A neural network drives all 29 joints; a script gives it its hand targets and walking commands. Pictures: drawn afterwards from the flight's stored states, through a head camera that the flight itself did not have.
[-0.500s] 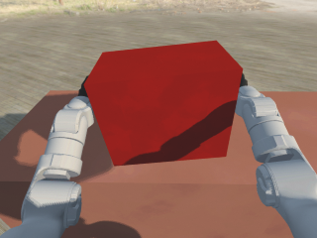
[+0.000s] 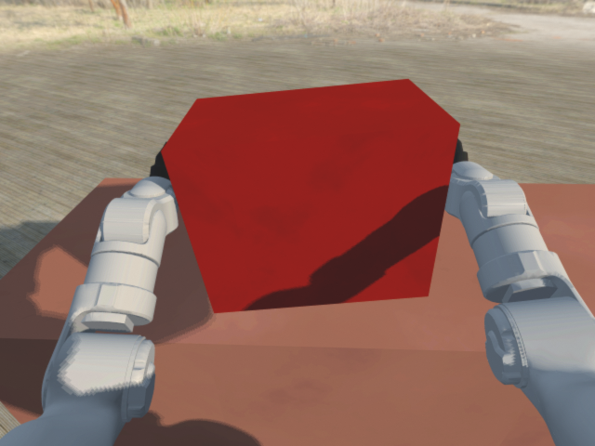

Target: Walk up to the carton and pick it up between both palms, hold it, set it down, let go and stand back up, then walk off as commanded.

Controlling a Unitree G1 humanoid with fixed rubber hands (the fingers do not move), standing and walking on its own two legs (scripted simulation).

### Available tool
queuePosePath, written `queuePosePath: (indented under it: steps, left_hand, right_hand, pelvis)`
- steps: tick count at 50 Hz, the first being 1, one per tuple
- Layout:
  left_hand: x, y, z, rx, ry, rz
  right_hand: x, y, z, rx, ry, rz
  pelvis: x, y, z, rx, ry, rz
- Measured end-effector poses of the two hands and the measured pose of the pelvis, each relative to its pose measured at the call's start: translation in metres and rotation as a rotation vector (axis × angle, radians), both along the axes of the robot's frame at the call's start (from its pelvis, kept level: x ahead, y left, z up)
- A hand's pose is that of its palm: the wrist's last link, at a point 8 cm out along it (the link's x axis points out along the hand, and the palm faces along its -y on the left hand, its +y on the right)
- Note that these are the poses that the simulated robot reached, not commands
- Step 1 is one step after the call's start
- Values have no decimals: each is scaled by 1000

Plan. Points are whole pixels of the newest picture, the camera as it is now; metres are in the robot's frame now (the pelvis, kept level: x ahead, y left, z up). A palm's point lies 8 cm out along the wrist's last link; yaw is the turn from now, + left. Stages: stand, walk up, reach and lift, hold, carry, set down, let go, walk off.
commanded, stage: hold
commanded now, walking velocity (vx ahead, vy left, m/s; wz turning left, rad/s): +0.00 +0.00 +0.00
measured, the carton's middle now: (311, 196) +0.37 -0.01 +0.22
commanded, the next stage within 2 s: none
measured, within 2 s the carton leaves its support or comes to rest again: neither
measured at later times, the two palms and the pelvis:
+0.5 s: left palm (154, 187) +0.36 +0.19 +0.25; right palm (451, 163) +0.37 -0.19 +0.27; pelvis -0.01 +0.00 +0.00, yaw +0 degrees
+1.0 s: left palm (152, 186) +0.35 +0.19 +0.25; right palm (449, 162) +0.37 -0.19 +0.27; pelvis -0.01 +0.00 +0.00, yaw +0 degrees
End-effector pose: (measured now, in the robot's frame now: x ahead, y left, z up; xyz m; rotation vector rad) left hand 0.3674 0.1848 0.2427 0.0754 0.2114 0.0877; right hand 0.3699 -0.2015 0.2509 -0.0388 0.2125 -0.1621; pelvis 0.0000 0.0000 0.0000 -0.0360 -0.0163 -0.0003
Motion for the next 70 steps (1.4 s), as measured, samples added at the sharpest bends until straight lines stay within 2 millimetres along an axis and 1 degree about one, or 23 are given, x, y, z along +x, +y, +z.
queuePosePath:
  steps: [11,19,33,70]
  left_hand:
    - [-7,2,8,0,-12,2]
    - [-11,4,11,0,-12,9]
    - [-13,10,9,-1,2,24]
    - [-16,9,13,0,9,24]
  right_hand:
    - [-6,2,14,-6,-13,3]
    - [-6,5,19,-10,-13,11]
    - [-2,10,20,-8,0,26]
    - [-5,10,24,-2,5,25]
  pelvis:
    - [-5,1,0,-1,-7,0]
    - [-7,1,-1,-2,-9,0]
    - [-6,1,0,-2,-9,0]
    - [-7,1,-1,-2,-10,0]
